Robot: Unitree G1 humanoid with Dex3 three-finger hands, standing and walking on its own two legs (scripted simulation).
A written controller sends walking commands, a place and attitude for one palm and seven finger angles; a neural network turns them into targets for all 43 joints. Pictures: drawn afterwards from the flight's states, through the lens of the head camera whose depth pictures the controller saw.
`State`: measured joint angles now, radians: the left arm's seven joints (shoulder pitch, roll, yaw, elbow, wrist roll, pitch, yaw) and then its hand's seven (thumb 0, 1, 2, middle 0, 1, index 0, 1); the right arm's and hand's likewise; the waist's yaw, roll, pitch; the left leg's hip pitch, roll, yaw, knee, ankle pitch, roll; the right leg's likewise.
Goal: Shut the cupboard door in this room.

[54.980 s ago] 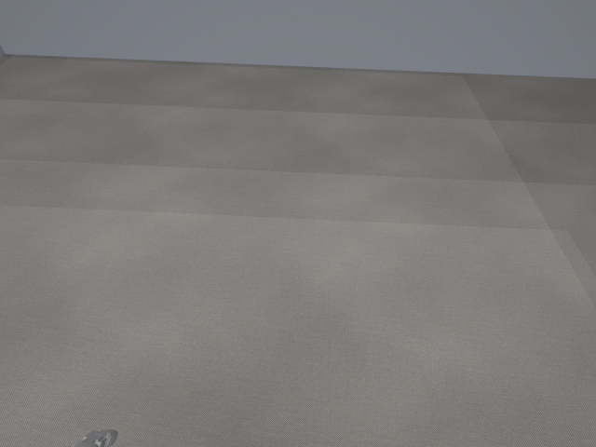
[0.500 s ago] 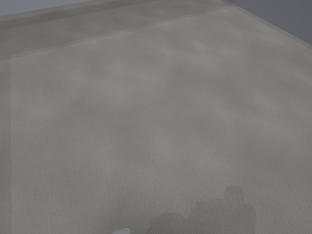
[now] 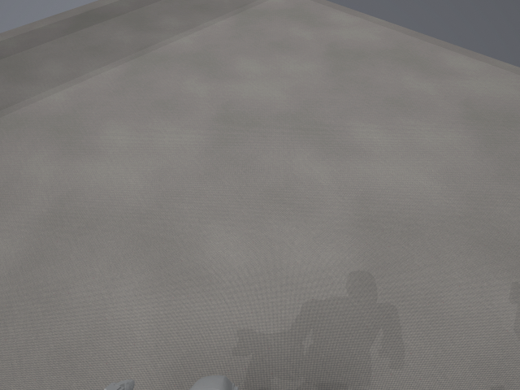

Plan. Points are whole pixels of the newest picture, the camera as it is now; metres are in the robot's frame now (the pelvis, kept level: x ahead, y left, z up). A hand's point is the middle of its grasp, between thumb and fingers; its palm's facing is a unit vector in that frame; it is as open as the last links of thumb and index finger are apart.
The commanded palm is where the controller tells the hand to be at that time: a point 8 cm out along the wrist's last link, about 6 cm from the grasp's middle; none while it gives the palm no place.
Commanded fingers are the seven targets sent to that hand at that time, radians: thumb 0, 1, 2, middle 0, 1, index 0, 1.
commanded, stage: turn to face it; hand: left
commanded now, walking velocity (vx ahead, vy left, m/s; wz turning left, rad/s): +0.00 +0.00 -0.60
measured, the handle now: out of the picture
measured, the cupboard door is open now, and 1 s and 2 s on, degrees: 50 50 50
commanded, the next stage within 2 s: none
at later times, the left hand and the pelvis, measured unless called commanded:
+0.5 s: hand (164, 349) +0.19 +0.20 -0.14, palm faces -0.30 -0.93 -0.22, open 7.4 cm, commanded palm none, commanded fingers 0.00 0.90 0.90 -0.20 -0.30 -0.20 -0.30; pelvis +0.02 +0.04 +0.02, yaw -19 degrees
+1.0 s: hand (195, 341) +0.22 +0.16 -0.16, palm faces -0.56 -0.80 -0.21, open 7.4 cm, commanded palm none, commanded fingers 0.00 0.90 0.90 -0.20 -0.30 -0.20 -0.30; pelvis +0.02 +0.04 +0.01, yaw -36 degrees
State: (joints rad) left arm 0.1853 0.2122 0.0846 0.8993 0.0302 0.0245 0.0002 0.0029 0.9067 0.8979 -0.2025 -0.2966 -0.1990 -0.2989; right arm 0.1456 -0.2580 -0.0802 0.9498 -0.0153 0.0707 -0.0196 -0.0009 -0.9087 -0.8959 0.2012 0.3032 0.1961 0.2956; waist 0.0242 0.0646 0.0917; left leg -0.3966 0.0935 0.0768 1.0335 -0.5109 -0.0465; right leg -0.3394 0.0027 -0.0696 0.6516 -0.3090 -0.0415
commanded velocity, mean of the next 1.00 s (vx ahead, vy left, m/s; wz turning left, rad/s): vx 0.00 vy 0.00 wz -0.60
